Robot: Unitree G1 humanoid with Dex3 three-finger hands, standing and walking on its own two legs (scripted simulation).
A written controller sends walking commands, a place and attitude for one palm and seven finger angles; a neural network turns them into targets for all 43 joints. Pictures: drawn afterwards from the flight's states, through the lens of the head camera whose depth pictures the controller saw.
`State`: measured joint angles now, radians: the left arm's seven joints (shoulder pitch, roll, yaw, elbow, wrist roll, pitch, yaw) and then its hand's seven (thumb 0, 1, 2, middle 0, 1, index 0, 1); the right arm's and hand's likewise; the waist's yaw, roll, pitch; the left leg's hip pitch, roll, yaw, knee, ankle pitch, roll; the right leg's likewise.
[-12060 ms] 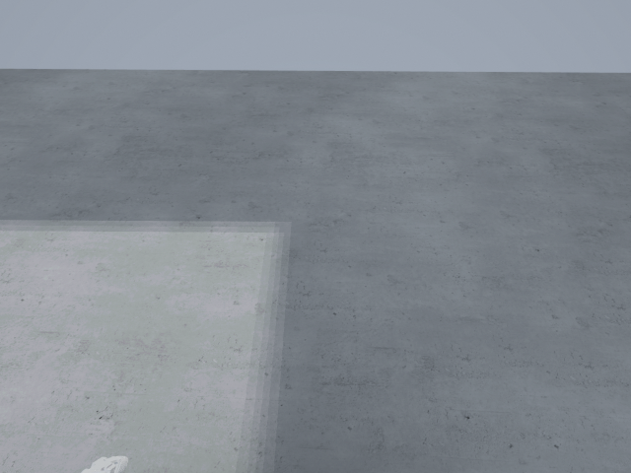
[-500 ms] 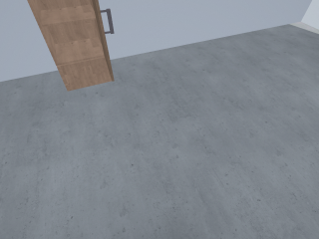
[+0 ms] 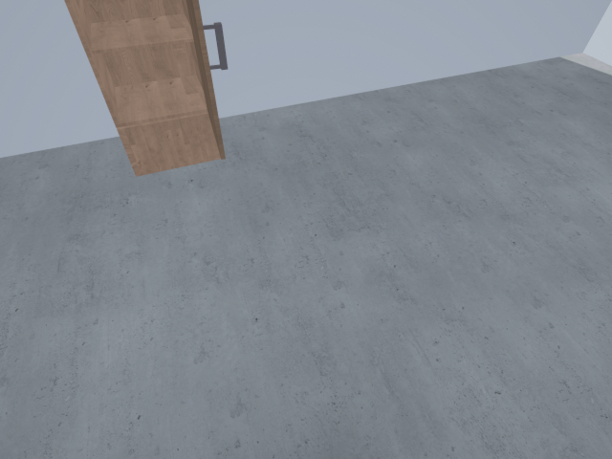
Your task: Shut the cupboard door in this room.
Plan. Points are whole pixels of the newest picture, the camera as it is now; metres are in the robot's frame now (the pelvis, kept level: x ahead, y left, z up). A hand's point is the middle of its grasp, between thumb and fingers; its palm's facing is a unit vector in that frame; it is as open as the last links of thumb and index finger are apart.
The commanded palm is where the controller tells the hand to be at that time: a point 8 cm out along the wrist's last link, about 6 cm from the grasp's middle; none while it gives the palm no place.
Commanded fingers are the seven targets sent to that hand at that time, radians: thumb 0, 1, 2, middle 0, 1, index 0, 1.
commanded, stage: turn or walk to find it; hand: left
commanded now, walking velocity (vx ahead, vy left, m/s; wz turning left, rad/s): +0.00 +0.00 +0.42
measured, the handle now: (214, 47) +1.33 +0.41 -0.03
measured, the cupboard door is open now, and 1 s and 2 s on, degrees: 86 86 86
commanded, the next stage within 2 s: stand and wait in 0.36 s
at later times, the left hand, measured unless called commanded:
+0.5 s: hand out of the picture +0.06 +0.21 -0.16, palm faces +0.18 -0.95 -0.26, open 7.4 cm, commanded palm none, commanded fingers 0.00 0.90 0.90 -0.20 -0.30 -0.20 -0.30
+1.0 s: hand out of the picture -0.10 +0.13 -0.18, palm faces +0.34 -0.91 -0.22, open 7.3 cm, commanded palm none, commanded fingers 0.00 0.90 0.90 -0.20 -0.30 -0.20 -0.30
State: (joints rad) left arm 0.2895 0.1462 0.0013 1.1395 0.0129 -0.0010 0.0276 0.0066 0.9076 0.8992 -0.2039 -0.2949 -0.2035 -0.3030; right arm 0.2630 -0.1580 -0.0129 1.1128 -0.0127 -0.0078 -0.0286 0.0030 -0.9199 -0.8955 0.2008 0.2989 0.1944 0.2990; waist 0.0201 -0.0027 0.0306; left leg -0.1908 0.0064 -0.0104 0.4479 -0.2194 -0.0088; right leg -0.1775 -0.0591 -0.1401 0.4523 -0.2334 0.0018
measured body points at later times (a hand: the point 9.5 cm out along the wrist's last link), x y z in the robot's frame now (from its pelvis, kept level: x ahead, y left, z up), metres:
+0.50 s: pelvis -0.01 -0.01 +0.00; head +0.02 -0.01 +0.45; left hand +0.05 +0.26 -0.14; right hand +0.04 -0.24 -0.16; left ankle +0.02 +0.12 -0.74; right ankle -0.04 -0.13 -0.70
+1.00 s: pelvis -0.01 -0.03 -0.01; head +0.02 -0.03 +0.44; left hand -0.12 +0.17 -0.16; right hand +0.13 -0.25 -0.16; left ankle -0.07 +0.09 -0.74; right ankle -0.02 -0.13 -0.74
